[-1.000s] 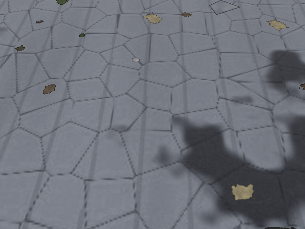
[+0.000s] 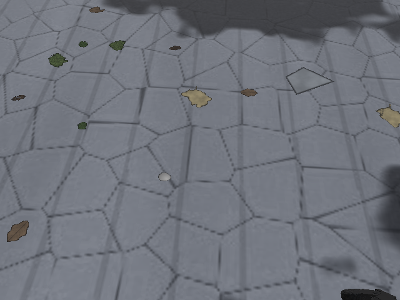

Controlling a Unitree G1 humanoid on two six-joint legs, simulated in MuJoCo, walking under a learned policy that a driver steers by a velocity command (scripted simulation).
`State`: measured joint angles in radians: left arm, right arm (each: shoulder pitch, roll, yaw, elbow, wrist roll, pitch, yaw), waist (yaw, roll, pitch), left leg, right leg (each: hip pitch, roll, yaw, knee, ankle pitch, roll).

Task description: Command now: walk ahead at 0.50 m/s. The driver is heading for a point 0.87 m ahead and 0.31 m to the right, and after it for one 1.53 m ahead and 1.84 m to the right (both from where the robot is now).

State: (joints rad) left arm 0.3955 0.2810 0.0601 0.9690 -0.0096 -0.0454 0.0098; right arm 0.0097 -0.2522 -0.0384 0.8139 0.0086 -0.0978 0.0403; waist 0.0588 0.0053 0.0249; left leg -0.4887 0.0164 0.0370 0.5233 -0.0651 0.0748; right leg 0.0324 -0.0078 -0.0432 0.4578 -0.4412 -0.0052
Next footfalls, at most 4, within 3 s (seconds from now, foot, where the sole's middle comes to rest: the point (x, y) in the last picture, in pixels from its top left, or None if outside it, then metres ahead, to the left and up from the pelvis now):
0.54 right None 0.44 -0.15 -0.76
1.02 left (232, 214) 0.77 -0.05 -0.76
1.54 right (336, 210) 0.82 -0.44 -0.76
2.02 left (324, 159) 1.05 -0.43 -0.76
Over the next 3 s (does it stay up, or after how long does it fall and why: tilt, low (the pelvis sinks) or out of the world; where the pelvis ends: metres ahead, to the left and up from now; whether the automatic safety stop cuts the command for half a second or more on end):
stays up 0.90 -0.43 0.01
